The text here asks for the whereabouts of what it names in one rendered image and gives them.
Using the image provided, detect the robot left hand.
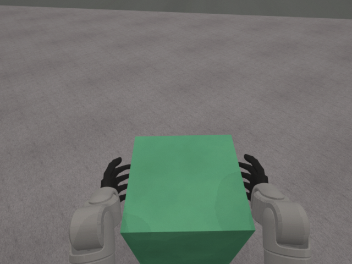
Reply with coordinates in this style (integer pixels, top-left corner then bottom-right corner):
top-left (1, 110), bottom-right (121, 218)
top-left (100, 157), bottom-right (131, 202)

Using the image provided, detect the robot right forearm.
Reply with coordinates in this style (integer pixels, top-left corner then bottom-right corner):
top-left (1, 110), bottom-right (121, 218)
top-left (250, 183), bottom-right (312, 264)

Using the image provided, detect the carton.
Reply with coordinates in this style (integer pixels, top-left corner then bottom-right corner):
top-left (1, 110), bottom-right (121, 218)
top-left (120, 135), bottom-right (256, 264)

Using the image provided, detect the robot left forearm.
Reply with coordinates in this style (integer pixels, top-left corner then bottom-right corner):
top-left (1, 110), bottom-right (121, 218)
top-left (69, 187), bottom-right (122, 264)

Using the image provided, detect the robot right hand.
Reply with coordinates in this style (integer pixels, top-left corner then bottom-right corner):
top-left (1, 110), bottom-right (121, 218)
top-left (238, 154), bottom-right (268, 201)

